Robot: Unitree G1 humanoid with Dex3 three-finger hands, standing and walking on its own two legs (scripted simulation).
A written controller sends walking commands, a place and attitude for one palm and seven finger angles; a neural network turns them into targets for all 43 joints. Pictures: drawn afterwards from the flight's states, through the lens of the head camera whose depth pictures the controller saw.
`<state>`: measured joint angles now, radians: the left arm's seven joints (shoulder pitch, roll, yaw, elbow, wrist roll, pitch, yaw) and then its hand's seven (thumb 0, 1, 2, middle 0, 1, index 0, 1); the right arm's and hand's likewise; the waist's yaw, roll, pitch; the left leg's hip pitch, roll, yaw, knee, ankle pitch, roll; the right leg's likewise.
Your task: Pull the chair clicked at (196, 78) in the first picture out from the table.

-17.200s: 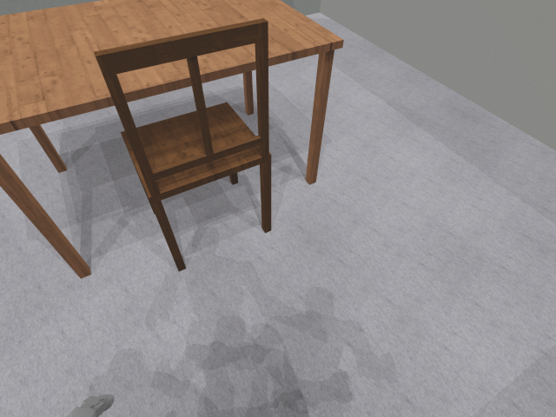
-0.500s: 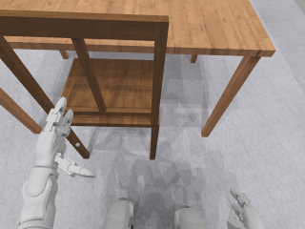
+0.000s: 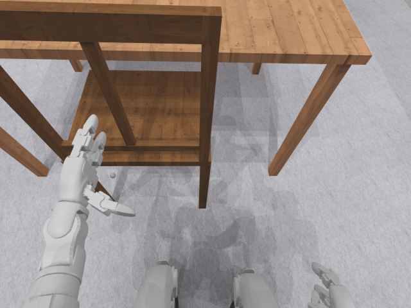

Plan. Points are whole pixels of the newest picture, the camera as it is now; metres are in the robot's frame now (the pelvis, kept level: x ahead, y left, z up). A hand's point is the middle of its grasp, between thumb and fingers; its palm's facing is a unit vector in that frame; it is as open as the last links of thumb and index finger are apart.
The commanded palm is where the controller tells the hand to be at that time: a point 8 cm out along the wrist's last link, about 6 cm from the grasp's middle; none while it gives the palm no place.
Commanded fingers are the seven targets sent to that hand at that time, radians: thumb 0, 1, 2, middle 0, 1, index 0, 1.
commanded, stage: aim the fingers beside a spindle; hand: left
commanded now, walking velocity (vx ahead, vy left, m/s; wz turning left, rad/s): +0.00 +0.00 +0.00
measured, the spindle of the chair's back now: (114, 103) +0.52 +0.21 +0.04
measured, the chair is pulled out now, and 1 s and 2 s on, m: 0.00 0.00 0.00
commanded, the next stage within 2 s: none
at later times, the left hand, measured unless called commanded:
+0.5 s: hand (116, 171) +0.37 +0.19 +0.02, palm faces +0.05 -1.00 -0.04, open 16.9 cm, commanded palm +0.34 +0.24 +0.02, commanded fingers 0.00 -0.50 0.30 -0.06 -0.08 -0.06 -0.08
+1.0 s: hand (106, 167) +0.37 +0.20 +0.03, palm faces +0.05 -1.00 -0.06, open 16.9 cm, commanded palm +0.34 +0.23 +0.02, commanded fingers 0.00 -0.50 0.30 -0.06 -0.08 -0.06 -0.08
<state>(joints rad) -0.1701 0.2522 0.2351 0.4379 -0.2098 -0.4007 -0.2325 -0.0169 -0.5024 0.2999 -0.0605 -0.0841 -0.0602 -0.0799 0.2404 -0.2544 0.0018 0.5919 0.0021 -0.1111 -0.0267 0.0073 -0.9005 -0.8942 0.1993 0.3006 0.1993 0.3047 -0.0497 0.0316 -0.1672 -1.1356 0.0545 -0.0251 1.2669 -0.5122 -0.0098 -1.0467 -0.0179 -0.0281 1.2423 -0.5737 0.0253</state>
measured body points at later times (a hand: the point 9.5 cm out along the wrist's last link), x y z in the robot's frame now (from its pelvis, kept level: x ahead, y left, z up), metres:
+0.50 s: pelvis +0.00 -0.01 -0.01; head +0.11 +0.00 +0.43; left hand +0.36 +0.24 +0.02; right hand +0.12 -0.26 -0.12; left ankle +0.04 +0.12 -0.62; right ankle +0.01 -0.14 -0.62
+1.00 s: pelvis -0.01 -0.01 -0.01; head +0.11 +0.00 +0.43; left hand +0.36 +0.25 +0.03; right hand +0.13 -0.26 -0.12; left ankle +0.04 +0.12 -0.62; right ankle +0.01 -0.14 -0.62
